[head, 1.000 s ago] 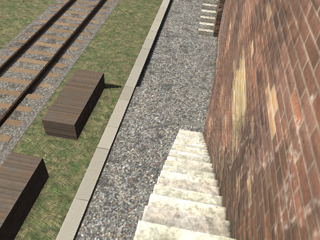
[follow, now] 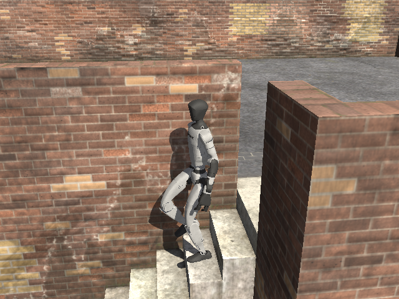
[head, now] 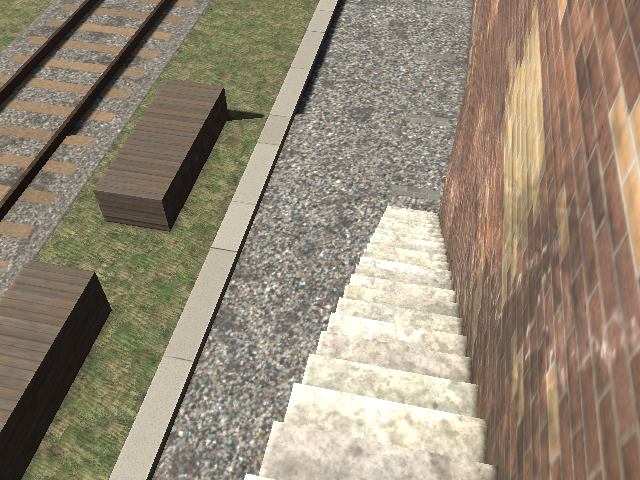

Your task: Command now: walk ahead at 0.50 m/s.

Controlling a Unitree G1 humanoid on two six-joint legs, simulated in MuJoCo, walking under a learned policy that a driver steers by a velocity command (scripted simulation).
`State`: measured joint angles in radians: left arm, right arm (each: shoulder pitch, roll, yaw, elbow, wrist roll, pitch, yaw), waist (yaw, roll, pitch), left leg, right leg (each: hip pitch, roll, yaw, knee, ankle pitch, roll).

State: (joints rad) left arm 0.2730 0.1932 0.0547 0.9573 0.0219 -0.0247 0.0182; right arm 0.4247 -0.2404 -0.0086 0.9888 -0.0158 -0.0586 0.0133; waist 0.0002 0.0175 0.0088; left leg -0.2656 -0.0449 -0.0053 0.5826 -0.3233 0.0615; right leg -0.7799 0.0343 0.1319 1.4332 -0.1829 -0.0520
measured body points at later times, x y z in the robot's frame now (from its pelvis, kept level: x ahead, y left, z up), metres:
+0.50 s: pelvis +0.26 -0.09 -0.22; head +0.27 -0.11 +0.23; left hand +0.17 +0.17 -0.35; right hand +0.26 -0.32 -0.39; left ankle +0.34 +0.07 -0.83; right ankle +0.18 -0.16 -0.93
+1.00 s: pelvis +0.44 -0.09 -0.40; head +0.40 -0.08 +0.05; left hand +0.48 +0.14 -0.56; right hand +0.41 -0.31 -0.55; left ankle +0.46 +0.00 -1.12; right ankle +0.48 -0.24 -1.05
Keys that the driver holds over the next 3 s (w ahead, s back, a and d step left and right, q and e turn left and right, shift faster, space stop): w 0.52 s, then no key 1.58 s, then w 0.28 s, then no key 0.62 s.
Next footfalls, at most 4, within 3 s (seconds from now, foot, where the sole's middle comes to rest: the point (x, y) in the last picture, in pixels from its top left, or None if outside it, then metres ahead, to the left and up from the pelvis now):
0.28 right None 0.22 -0.16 -0.96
0.74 left None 0.51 0.00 -1.16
1.04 right None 0.49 -0.24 -1.16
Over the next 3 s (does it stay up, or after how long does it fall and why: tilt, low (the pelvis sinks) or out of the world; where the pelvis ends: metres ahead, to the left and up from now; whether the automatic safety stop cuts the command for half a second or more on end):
stays up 0.53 -0.11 -0.37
